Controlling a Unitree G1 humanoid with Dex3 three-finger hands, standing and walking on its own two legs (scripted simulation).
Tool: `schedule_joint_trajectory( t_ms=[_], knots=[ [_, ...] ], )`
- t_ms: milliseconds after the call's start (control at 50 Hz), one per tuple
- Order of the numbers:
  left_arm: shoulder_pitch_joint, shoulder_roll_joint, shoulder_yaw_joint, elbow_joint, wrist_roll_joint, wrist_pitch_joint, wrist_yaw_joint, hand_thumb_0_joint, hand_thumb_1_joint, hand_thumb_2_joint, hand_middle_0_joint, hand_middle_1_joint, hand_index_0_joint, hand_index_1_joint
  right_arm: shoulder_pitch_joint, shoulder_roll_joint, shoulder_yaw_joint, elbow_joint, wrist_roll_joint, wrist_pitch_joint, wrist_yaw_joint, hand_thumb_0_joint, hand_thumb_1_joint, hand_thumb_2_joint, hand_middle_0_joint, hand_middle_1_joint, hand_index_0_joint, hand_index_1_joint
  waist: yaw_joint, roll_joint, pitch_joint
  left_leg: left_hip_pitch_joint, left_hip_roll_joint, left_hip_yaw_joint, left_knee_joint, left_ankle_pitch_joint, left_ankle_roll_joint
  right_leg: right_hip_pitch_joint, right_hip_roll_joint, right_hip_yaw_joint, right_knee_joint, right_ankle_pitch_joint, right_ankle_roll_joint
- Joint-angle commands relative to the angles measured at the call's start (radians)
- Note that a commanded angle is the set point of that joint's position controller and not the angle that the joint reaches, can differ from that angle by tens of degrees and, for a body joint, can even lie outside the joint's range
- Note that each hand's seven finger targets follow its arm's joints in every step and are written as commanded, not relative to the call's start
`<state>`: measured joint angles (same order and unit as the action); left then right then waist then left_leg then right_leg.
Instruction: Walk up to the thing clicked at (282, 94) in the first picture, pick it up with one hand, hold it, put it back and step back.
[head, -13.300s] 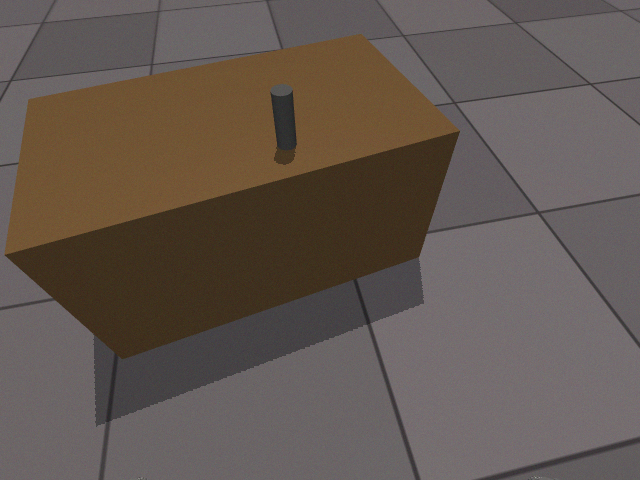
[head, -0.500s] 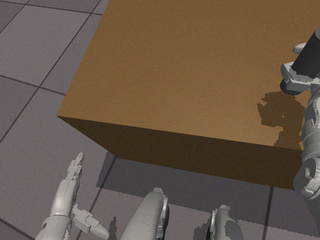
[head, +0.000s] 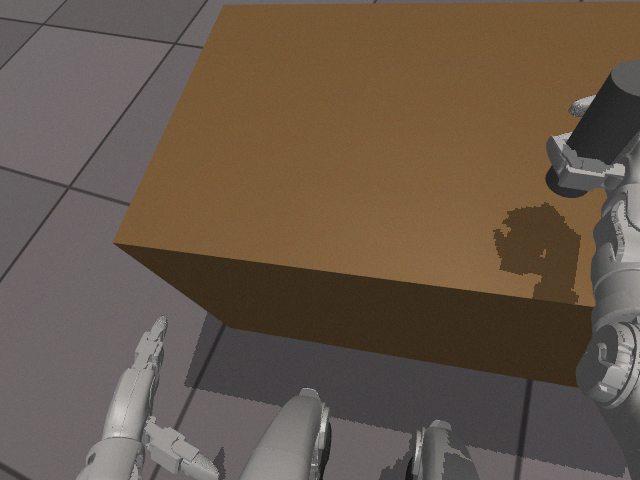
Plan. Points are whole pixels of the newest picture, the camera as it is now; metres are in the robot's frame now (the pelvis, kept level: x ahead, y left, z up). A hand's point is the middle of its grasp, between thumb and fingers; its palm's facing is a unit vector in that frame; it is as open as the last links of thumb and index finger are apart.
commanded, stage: lift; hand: right
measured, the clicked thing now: (598, 138) +0.51 -0.22 +0.07
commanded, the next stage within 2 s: hold in 1.34 s
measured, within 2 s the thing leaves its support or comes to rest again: neither
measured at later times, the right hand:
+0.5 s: hand (610, 156) +0.44 -0.19 +0.13, palm faces +0.19 +0.98 +0.00, open 7.1 cm
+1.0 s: hand (627, 174) +0.39 -0.18 +0.17, palm faces +0.18 +0.98 +0.01, open 7.1 cm
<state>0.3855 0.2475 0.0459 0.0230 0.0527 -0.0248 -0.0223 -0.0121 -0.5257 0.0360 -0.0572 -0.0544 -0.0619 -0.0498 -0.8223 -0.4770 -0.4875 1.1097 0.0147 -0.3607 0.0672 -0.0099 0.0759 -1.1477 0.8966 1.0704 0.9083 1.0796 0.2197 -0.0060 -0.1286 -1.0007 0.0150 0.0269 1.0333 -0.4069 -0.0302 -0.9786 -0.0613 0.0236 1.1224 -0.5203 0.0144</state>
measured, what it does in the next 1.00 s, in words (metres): rises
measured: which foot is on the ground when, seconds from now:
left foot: down 0.00-1.00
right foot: down 0.00-1.00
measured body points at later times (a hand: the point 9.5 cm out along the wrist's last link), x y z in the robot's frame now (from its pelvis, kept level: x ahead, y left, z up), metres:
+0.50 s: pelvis +0.01 +0.00 +0.04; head +0.07 -0.01 +0.48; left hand +0.16 +0.27 -0.01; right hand +0.43 -0.25 +0.13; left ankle +0.04 +0.14 -0.66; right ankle +0.00 -0.12 -0.66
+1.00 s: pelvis +0.02 +0.01 +0.06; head +0.04 +0.01 +0.51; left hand +0.17 +0.27 +0.00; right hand +0.37 -0.23 +0.17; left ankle +0.04 +0.14 -0.66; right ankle +0.00 -0.12 -0.66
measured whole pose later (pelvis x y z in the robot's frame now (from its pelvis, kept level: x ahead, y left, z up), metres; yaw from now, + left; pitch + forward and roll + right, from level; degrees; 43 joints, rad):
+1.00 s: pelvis +0.02 +0.01 +0.06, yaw -1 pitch +4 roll +0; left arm 0.32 0.21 0.09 0.39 -0.02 -0.02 0.06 -0.01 -0.53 0.04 -0.05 -0.05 -0.05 -0.05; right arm -0.30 -0.20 -0.22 0.37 0.16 -0.07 0.00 -0.01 0.07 -1.14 0.90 1.07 0.91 1.08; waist 0.03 -0.02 -0.05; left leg -0.45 0.04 0.01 0.69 -0.32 -0.03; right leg -0.40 -0.03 -0.01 0.71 -0.38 0.02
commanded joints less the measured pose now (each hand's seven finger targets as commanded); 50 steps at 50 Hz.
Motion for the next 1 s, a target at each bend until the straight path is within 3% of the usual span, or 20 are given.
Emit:
schedule_joint_trajectory(
  t_ms=[0, 40, 100, 140, 240, 300, 360, 400, 420, 460, 500, 520, 540, 560, 600, 840, 860, 900, 920, 980],
  knots=[
    [0.033, 0.162, 0.115, -0.146, -0.014, -0.061, 0.023, 0.000, -0.533, 0.035, -0.047, -0.053, -0.056, -0.043, -0.362, -0.185, 0.019, -0.217, 0.028, -0.060, 0.007, 0.000, -0.451, -1.316, 1.354, 1.434, 1.373, 1.434, -0.014, -0.127, -0.503, 0.353, -0.042, 0.015, -0.098, 0.347, 0.036, 0.298, 0.039, -0.005, -0.153, 0.407, -0.014],
    [-0.013, 0.170, 0.117, -0.173, -0.014, -0.064, 0.028, 0.000, -0.533, 0.034, -0.047, -0.052, -0.056, -0.042, -0.401, -0.237, -0.014, -0.302, 0.028, -0.068, -0.003, 0.000, -0.474, -1.327, 1.372, 1.448, 1.390, 1.448, -0.032, -0.146, -0.570, 0.376, -0.040, 0.014, -0.101, 0.361, 0.036, 0.350, 0.036, -0.004, -0.164, 0.436, -0.010],
    [0.048, 0.114, 0.080, -0.070, -0.017, -0.056, 0.021, 0.000, -0.532, 0.033, -0.046, -0.052, -0.057, -0.041, -0.356, -0.132, 0.065, -0.306, 0.039, -0.054, 0.003, 0.000, -0.470, -1.334, 1.375, 1.456, 1.394, 1.456, -0.053, -0.168, -0.457, 0.344, -0.042, 0.014, -0.127, 0.303, 0.040, 0.347, 0.039, -0.011, -0.200, 0.394, -0.005],
    [0.001, 0.138, 0.094, -0.106, -0.021, -0.063, 0.029, 0.000, -0.538, 0.038, -0.048, -0.052, -0.055, -0.045, -0.373, -0.186, 0.034, -0.403, 0.043, -0.053, -0.003, 0.000, -0.475, -1.337, 1.377, 1.458, 1.396, 1.459, -0.068, -0.159, -0.521, 0.393, -0.041, 0.014, -0.141, 0.325, 0.036, 0.394, 0.038, -0.013, -0.211, 0.414, -0.006],
    [0.038, 0.144, 0.120, -0.044, -0.033, -0.054, 0.037, 0.000, -0.541, 0.040, -0.048, -0.052, -0.054, -0.046, -0.217, -0.072, 0.085, -0.395, 0.070, -0.005, -0.014, 0.000, -0.482, -1.330, 1.375, 1.452, 1.393, 1.452, -0.079, -0.071, -0.436, 0.441, -0.042, 0.021, -0.185, 0.313, 0.034, 0.399, 0.044, -0.013, -0.264, 0.393, -0.011],
    [0.005, 0.142, 0.119, -0.034, -0.040, -0.054, 0.047, 0.000, -0.543, 0.040, -0.048, -0.051, -0.053, -0.046, -0.215, -0.086, 0.090, -0.566, 0.083, 0.007, -0.024, 0.000, -0.479, -1.327, 1.380, 1.453, 1.398, 1.453, -0.118, -0.098, -0.451, 0.482, -0.035, 0.013, -0.214, 0.316, 0.032, 0.461, 0.044, -0.023, -0.292, 0.401, -0.010],
    [-0.007, 0.125, 0.114, 0.016, -0.049, -0.054, 0.054, 0.000, -0.541, 0.040, -0.048, -0.052, -0.053, -0.047, -0.134, 0.005, 0.142, -0.569, 0.100, 0.041, -0.028, 0.000, -0.471, -1.322, 1.369, 1.446, 1.388, 1.446, -0.115, -0.039, -0.363, 0.496, -0.031, 0.012, -0.242, 0.301, 0.030, 0.443, 0.045, -0.025, -0.322, 0.363, -0.018],
    [-0.035, 0.116, 0.102, 0.038, -0.051, -0.057, 0.059, 0.000, -0.550, 0.047, -0.051, -0.053, -0.052, -0.053, -0.156, -0.004, 0.148, -0.655, 0.108, 0.048, -0.035, 0.000, -0.459, -1.325, 1.371, 1.450, 1.391, 1.450, -0.130, -0.072, -0.362, 0.499, -0.030, 0.016, -0.257, 0.284, 0.032, 0.488, 0.042, -0.023, -0.345, 0.366, -0.012],
    [-0.037, 0.148, 0.136, 0.038, -0.054, -0.057, 0.068, 0.000, -0.546, 0.043, -0.049, -0.052, -0.052, -0.049, -0.157, -0.031, 0.142, -0.685, 0.105, 0.055, -0.040, 0.000, -0.458, -1.317, 1.369, 1.445, 1.388, 1.445, -0.130, -0.068, -0.394, 0.525, -0.028, 0.013, -0.260, 0.314, 0.031, 0.517, 0.043, -0.025, -0.349, 0.393, -0.012],
    [0.004, 0.090, 0.087, 0.104, -0.054, -0.052, 0.067, 0.000, -0.547, 0.044, -0.049, -0.051, -0.051, -0.050, -0.053, 0.062, 0.190, -0.619, 0.109, 0.086, -0.035, 0.000, -0.452, -1.298, 1.356, 1.426, 1.373, 1.426, -0.128, -0.024, -0.290, 0.524, -0.026, 0.017, -0.281, 0.317, 0.027, 0.493, 0.045, -0.032, -0.362, 0.388, -0.016],
    [-0.035, 0.102, 0.101, 0.113, -0.061, -0.054, 0.073, 0.000, -0.545, 0.042, -0.049, -0.050, -0.051, -0.048, -0.035, 0.054, 0.181, -0.677, 0.124, 0.098, -0.038, 0.000, -0.449, -1.301, 1.353, 1.428, 1.372, 1.428, -0.135, -0.023, -0.284, 0.543, -0.023, 0.015, -0.295, 0.315, 0.026, 0.513, 0.045, -0.031, -0.382, 0.390, -0.016],
    [-0.041, 0.111, 0.108, 0.127, -0.060, -0.053, 0.074, 0.000, -0.551, 0.047, -0.050, -0.051, -0.050, -0.051, -0.056, 0.017, 0.160, -0.768, 0.124, 0.100, -0.042, 0.000, -0.466, -1.302, 1.361, 1.430, 1.379, 1.430, -0.164, -0.057, -0.327, 0.568, -0.019, 0.012, -0.296, 0.340, 0.028, 0.547, 0.046, -0.034, -0.389, 0.421, -0.012],
    [-0.041, 0.111, 0.108, 0.124, -0.060, -0.053, 0.077, 0.000, -0.549, 0.046, -0.050, -0.052, -0.050, -0.051, -0.035, 0.054, 0.192, -0.738, 0.123, 0.113, -0.039, 0.000, -0.479, -1.306, 1.364, 1.432, 1.381, 1.432, -0.141, -0.023, -0.321, 0.568, -0.023, 0.019, -0.300, 0.349, 0.026, 0.565, 0.042, -0.029, -0.393, 0.439, -0.012],
    [-0.054, 0.103, 0.099, 0.135, -0.062, -0.051, 0.076, 0.000, -0.546, 0.043, -0.049, -0.052, -0.052, -0.049, -0.038, 0.044, 0.192, -0.795, 0.125, 0.117, -0.039, 0.000, -0.469, -1.303, 1.364, 1.432, 1.381, 1.432, -0.164, -0.049, -0.308, 0.575, -0.020, 0.016, -0.306, 0.347, 0.027, 0.573, 0.043, -0.033, -0.403, 0.440, -0.009],
    [-0.049, 0.129, 0.127, 0.141, -0.066, -0.050, 0.084, 0.000, -0.547, 0.044, -0.050, -0.052, -0.052, -0.050, 0.013, 0.070, 0.202, -0.781, 0.132, 0.137, -0.045, 0.000, -0.459, -1.294, 1.347, 1.418, 1.365, 1.418, -0.155, -0.002, -0.288, 0.603, -0.018, 0.017, -0.323, 0.358, 0.022, 0.580, 0.046, -0.037, -0.416, 0.429, -0.015],
    [-0.109, 0.087, 0.095, 0.179, -0.076, -0.046, 0.096, 0.000, -0.541, 0.038, -0.048, -0.051, -0.053, -0.047, 0.130, 0.102, 0.222, -0.953, 0.154, 0.195, -0.058, 0.000, -0.469, -1.316, 1.369, 1.444, 1.388, 1.444, -0.185, 0.033, -0.204, 0.689, 0.000, 0.005, -0.411, 0.347, 0.008, 0.632, 0.059, -0.054, -0.485, 0.384, -0.024],
    [-0.109, 0.122, 0.129, 0.175, -0.076, -0.049, 0.102, 0.000, -0.542, 0.039, -0.048, -0.051, -0.051, -0.047, 0.140, 0.103, 0.220, -0.973, 0.155, 0.202, -0.059, 0.000, -0.469, -1.310, 1.364, 1.438, 1.383, 1.438, -0.174, 0.022, -0.236, 0.694, -0.003, 0.007, -0.412, 0.363, 0.009, 0.664, 0.056, -0.051, -0.491, 0.401, -0.023],
    [-0.097, 0.075, 0.080, 0.206, -0.079, -0.046, 0.095, 0.000, -0.538, 0.035, -0.047, -0.050, -0.052, -0.045, 0.167, 0.109, 0.226, -0.965, 0.155, 0.216, -0.065, 0.000, -0.495, -1.312, 1.381, 1.446, 1.398, 1.446, -0.189, 0.018, -0.165, 0.684, -0.003, 0.012, -0.427, 0.321, 0.010, 0.636, 0.055, -0.049, -0.513, 0.366, -0.022],
    [-0.131, 0.078, 0.088, 0.195, -0.079, -0.048, 0.094, 0.000, -0.538, 0.035, -0.048, -0.052, -0.054, -0.046, 0.167, 0.102, 0.223, -1.004, 0.154, 0.214, -0.064, 0.000, -0.479, -1.324, 1.380, 1.455, 1.400, 1.455, -0.201, -0.009, -0.163, 0.688, -0.001, 0.010, -0.433, 0.303, 0.011, 0.638, 0.056, -0.051, -0.521, 0.351, -0.020],
    [-0.125, 0.101, 0.111, 0.194, -0.079, -0.048, 0.097, 0.000, -0.537, 0.035, -0.048, -0.050, -0.053, -0.044, 0.178, 0.123, 0.241, -1.031, 0.158, 0.226, -0.065, 0.000, -0.496, -1.317, 1.374, 1.444, 1.392, 1.444, -0.181, 0.021, -0.189, 0.701, -0.005, 0.013, -0.443, 0.319, 0.013, 0.677, 0.052, -0.046, -0.534, 0.367, -0.021]
  ],
)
